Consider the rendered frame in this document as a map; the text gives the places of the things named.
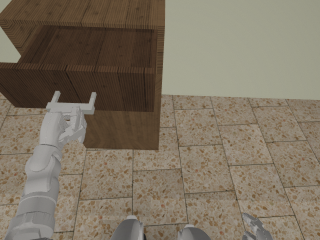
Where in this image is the handle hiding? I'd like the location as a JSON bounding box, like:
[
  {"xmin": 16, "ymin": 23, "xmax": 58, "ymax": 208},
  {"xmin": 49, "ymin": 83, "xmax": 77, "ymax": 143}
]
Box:
[{"xmin": 45, "ymin": 91, "xmax": 97, "ymax": 115}]

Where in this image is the right robot hand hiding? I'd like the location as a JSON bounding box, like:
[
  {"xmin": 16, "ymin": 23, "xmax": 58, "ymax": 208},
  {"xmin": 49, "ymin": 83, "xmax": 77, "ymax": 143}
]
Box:
[{"xmin": 242, "ymin": 212, "xmax": 274, "ymax": 240}]

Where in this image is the drawer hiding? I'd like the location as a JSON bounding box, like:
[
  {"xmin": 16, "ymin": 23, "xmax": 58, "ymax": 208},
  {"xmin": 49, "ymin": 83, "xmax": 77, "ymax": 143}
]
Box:
[{"xmin": 0, "ymin": 25, "xmax": 158, "ymax": 112}]

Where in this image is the cabinet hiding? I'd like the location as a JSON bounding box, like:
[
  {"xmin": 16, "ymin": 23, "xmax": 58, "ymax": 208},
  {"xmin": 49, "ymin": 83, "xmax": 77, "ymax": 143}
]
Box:
[{"xmin": 0, "ymin": 0, "xmax": 166, "ymax": 151}]

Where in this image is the left robot hand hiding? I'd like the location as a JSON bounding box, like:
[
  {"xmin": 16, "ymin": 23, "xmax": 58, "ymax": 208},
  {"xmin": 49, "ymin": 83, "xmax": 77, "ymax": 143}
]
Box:
[{"xmin": 39, "ymin": 104, "xmax": 87, "ymax": 151}]

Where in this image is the robot right shin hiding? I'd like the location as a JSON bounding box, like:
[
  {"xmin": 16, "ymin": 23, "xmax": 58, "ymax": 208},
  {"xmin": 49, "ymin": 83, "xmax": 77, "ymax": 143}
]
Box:
[{"xmin": 184, "ymin": 224, "xmax": 194, "ymax": 228}]

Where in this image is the right robot thigh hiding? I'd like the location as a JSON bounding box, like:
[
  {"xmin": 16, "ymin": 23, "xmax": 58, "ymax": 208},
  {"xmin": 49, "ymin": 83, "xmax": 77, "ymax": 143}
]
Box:
[{"xmin": 177, "ymin": 227, "xmax": 212, "ymax": 240}]

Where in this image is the robot left forearm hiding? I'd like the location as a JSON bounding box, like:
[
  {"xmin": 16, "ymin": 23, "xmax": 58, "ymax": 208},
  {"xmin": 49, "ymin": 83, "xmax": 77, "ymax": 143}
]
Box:
[{"xmin": 3, "ymin": 144, "xmax": 63, "ymax": 240}]

